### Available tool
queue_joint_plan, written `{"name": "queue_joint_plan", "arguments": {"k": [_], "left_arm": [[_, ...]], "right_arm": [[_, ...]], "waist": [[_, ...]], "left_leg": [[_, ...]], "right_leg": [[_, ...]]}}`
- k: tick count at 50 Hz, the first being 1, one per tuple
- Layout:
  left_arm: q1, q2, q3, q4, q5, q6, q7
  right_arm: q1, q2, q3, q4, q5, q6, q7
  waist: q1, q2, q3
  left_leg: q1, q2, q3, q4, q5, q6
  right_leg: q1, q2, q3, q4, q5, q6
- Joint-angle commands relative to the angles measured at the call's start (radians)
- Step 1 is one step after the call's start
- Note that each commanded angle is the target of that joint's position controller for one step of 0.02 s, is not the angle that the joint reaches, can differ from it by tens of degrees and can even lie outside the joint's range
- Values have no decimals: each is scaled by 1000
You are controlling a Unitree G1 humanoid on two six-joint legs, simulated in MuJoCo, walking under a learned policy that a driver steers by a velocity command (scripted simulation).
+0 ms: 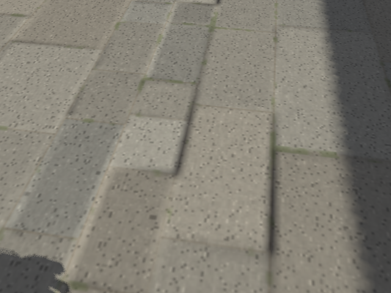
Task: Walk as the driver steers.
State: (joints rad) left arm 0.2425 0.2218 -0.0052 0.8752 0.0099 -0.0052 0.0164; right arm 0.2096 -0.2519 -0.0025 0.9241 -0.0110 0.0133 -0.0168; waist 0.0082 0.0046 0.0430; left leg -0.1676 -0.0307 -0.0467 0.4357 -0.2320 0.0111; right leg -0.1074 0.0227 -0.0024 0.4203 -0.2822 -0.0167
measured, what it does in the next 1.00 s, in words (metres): stands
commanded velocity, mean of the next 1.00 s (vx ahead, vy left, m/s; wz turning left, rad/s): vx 0.02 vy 0.00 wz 0.01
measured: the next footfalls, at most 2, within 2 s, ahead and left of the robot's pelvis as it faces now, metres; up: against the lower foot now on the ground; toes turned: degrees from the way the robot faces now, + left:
left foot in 1.56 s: +0.38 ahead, +0.06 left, +0.00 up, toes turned +3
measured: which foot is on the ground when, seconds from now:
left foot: down 0.00-1.00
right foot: down 0.00-1.00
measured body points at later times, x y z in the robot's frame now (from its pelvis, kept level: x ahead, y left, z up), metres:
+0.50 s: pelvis +0.01 +0.02 +0.00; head +0.02 +0.02 +0.45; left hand +0.04 +0.27 -0.15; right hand +0.04 -0.23 -0.15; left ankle +0.00 +0.11 -0.74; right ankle -0.03 -0.11 -0.74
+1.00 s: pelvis +0.00 +0.02 +0.00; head +0.00 +0.02 +0.45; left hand -0.02 +0.25 -0.16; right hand -0.01 -0.22 -0.16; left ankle +0.00 +0.11 -0.74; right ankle -0.04 -0.10 -0.74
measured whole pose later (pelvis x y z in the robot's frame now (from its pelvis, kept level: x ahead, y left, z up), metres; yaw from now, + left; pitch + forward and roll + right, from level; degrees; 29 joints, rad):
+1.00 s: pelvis +0.00 +0.02 +0.00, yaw +0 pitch -1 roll +1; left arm 0.33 0.18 -0.01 1.13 0.02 0.01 0.03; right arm 0.28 -0.18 0.00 1.16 -0.01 0.01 -0.03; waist 0.00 -0.01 0.01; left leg -0.18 -0.07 -0.03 0.46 -0.30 0.06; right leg -0.14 -0.01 0.02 0.49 -0.39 -0.03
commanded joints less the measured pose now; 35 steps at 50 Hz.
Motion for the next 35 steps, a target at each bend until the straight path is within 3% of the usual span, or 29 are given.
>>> {"name": "queue_joint_plan", "arguments": {"k": [1, 5, 13, 35], "left_arm": [[27, 134, 33, -9, -1, 0, 7], [31, 126, 31, 32, -3, 2, 9], [24, 120, 24, 108, -2, 13, 16], [81, 68, -1, 229, 1, 12, 27]], "right_arm": [[12, -106, -19, -3, 2, -16, -9], [20, -104, -17, 43, 5, -22, -19], [16, -101, -13, 111, 6, -20, -25], [57, -46, 0, 215, 6, -15, -26]], "waist": [[-4, 29, -12], [1, 22, -38], [0, -3, -24], [-3, -6, 18]], "left_leg": [[51, 99, -99, -58, 300, 40], [89, 104, -96, -63, 382, 45], [93, 108, -96, -82, 383, 54], [46, 96, -93, -119, 226, 53]], "right_leg": [[-23, -97, 81, -69, 231, -25], [5, -109, 76, -64, 292, -23], [12, -112, 69, -78, 268, -12], [-39, -114, 72, -88, 160, -8]]}}
Over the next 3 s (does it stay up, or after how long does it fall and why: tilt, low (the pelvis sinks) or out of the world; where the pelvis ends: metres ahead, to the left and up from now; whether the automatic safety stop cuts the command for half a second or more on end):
stays up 0.98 -0.18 0.01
